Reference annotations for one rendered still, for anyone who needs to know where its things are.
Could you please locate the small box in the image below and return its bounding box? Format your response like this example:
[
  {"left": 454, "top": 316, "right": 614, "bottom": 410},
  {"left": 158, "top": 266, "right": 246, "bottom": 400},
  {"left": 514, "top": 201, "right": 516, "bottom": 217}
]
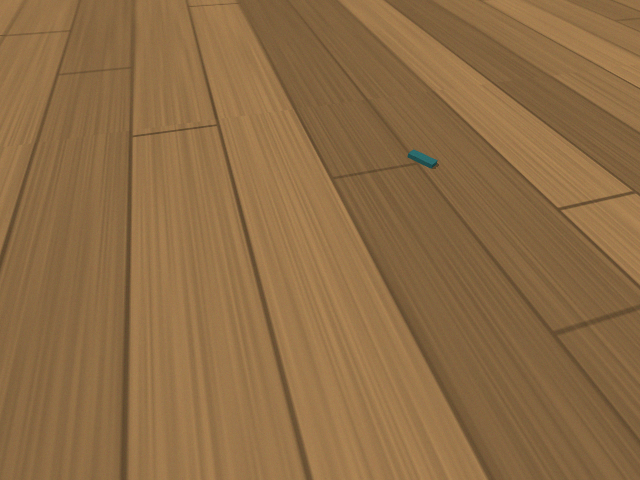
[{"left": 408, "top": 149, "right": 438, "bottom": 169}]

